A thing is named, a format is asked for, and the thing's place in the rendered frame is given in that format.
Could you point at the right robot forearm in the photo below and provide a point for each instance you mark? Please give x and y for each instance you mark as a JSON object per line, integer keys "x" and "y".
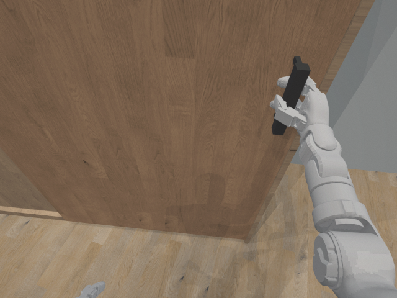
{"x": 336, "y": 206}

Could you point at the wardrobe door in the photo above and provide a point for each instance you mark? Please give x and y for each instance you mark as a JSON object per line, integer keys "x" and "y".
{"x": 16, "y": 190}
{"x": 155, "y": 114}

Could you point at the robot right hand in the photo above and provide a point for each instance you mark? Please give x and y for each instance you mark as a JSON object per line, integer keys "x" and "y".
{"x": 313, "y": 110}

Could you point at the robot right upper arm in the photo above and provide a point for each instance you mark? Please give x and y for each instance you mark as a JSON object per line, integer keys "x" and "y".
{"x": 354, "y": 265}

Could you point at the handle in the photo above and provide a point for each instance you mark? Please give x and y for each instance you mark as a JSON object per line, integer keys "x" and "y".
{"x": 295, "y": 85}

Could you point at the robot left hand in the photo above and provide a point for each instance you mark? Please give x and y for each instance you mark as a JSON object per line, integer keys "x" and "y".
{"x": 92, "y": 291}

